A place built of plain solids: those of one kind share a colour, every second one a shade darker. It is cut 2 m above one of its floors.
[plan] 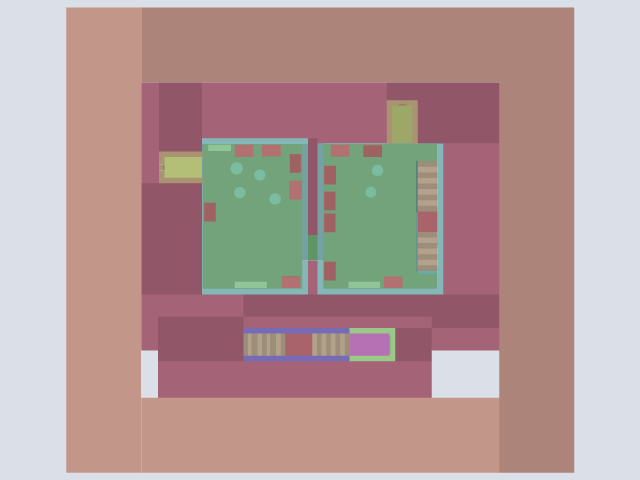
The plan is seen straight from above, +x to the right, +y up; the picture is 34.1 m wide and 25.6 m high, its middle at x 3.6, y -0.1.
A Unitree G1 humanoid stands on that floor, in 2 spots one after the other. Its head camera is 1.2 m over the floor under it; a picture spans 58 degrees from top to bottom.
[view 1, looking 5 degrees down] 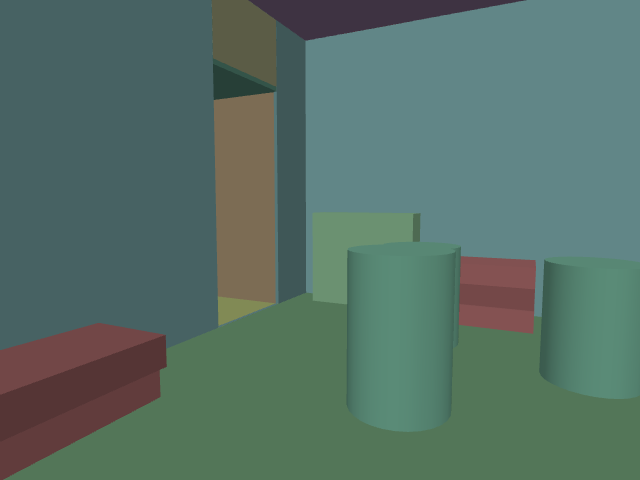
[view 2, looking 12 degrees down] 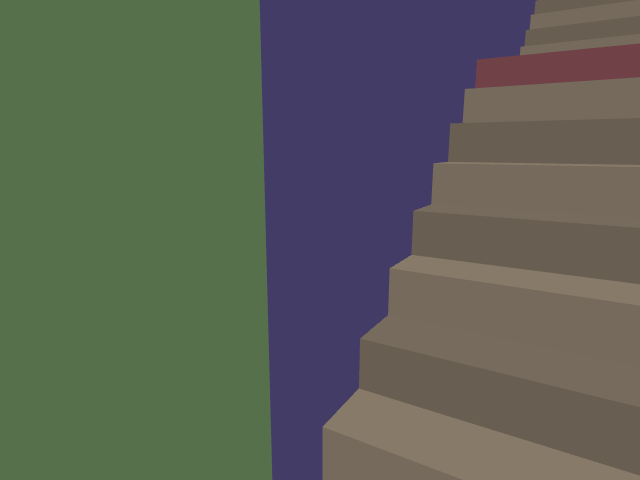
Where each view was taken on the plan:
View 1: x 0.00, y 0.00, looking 116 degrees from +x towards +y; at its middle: firewood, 5.19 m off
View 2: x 5.92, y -5.68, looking -149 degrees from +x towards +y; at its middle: wall_fore_flight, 1.17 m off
